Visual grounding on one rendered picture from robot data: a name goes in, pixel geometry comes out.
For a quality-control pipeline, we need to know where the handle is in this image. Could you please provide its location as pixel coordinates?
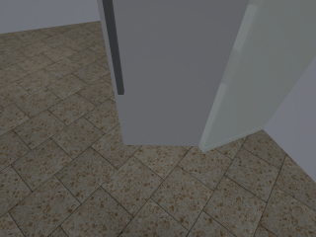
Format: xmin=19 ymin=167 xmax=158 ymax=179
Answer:
xmin=102 ymin=0 xmax=124 ymax=95

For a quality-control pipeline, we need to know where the fridge door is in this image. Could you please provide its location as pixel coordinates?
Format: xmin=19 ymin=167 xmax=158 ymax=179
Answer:
xmin=97 ymin=0 xmax=250 ymax=146

